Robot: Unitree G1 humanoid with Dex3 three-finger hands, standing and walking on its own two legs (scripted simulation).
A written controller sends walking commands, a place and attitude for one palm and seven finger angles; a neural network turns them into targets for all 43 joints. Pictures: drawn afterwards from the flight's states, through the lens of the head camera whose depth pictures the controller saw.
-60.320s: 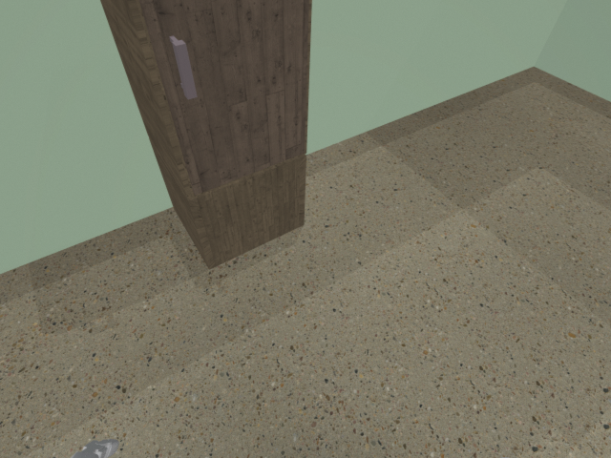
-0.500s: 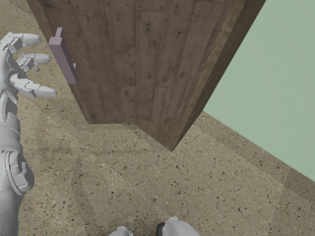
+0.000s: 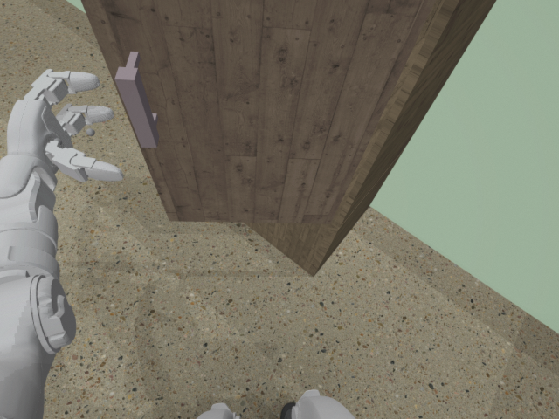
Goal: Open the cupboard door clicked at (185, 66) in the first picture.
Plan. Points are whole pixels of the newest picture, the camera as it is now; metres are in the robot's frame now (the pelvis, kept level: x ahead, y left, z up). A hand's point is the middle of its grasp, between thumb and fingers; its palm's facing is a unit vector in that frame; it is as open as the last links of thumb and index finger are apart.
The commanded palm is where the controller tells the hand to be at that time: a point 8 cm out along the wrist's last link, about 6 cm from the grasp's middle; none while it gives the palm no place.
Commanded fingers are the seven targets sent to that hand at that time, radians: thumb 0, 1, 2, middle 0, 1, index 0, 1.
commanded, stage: move the hooked fingers beside the handle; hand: left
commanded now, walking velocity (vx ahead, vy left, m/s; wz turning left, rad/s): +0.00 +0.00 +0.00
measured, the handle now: (142, 101) +0.54 +0.18 +0.10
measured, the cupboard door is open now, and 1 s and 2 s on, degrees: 40 40 42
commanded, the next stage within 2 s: slide the fingers in behind the handle in 0.12 s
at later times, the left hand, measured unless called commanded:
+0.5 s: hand (104, 129) +0.49 +0.22 +0.10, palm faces -0.02 -1.00 +0.02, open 14.0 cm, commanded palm +0.46 +0.26 +0.10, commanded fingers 0.00 -0.50 0.30 -0.30 -1.20 -0.30 -1.20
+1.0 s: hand (134, 131) +0.48 +0.18 +0.10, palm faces -0.02 -1.00 +0.01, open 14.0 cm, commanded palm +0.46 +0.22 +0.10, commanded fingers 0.00 -0.50 0.30 -0.30 -1.20 -0.30 -1.20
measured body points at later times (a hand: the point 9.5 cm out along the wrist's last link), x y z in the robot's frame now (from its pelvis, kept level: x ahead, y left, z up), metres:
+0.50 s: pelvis +0.00 +0.00 +0.00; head +0.10 +0.03 +0.44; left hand +0.48 +0.27 +0.10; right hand -0.01 -0.27 -0.10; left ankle -0.03 +0.07 -0.70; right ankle +0.02 -0.10 -0.70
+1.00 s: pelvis +0.00 +0.00 +0.00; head +0.09 +0.01 +0.44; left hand +0.48 +0.23 +0.10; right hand +0.01 -0.27 -0.11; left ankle -0.03 +0.07 -0.70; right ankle +0.02 -0.10 -0.70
